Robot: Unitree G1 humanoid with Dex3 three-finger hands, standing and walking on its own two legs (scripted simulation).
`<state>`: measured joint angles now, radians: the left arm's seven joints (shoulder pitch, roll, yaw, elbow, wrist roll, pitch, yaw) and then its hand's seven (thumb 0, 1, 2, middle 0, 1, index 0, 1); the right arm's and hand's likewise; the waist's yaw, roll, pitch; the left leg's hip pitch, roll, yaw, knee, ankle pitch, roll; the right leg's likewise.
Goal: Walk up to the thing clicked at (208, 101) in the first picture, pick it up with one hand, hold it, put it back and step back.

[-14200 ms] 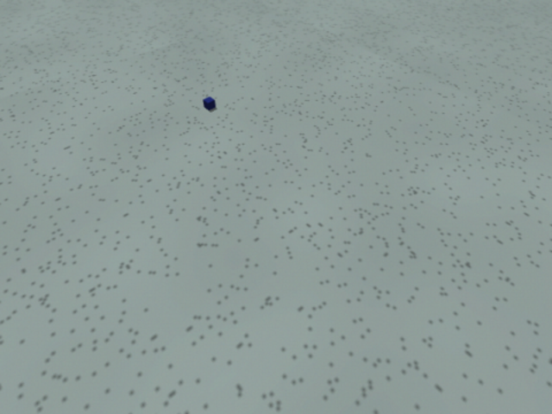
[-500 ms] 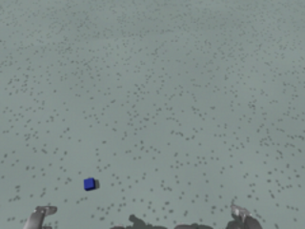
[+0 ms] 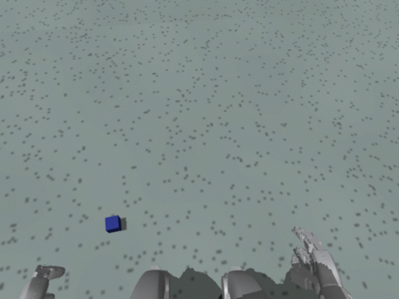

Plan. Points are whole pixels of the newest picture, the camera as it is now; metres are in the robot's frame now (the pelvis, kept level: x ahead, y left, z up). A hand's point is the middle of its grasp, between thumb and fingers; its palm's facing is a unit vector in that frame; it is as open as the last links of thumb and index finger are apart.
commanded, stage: rise first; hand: left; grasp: from above
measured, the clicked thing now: (113, 224) +0.42 +0.33 -0.66
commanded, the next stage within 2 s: none
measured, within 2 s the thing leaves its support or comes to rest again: neither
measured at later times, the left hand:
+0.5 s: hand (68, 281) +0.19 +0.32 -0.27, palm faces -0.39 -0.58 -0.72, open 14.0 cm
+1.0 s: hand (83, 246) +0.29 +0.35 -0.42, palm faces -0.46 -0.18 -0.87, open 14.1 cm
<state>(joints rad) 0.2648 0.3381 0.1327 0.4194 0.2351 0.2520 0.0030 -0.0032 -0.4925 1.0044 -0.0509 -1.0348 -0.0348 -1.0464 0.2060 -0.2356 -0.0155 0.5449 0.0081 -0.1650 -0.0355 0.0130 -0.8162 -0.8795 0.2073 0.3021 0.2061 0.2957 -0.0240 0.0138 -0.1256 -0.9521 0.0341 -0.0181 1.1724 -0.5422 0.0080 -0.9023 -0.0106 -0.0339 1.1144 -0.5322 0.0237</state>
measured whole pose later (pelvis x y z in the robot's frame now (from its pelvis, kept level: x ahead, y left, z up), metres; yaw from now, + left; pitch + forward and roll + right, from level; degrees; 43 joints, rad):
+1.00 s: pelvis -0.09 +0.00 -0.29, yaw -6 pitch +33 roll -7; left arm -0.59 0.79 0.27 1.11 1.06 -0.36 0.17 0.00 -0.48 1.02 -0.07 -0.98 -0.05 -0.99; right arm 0.12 -0.28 -0.02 0.76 -0.07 -0.07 0.09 0.01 -0.83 -0.88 0.21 0.30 0.21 0.29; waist -0.06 0.00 -0.08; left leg -2.15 0.04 -0.11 2.22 -0.66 0.01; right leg -2.07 0.01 -0.08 2.15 -0.66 0.02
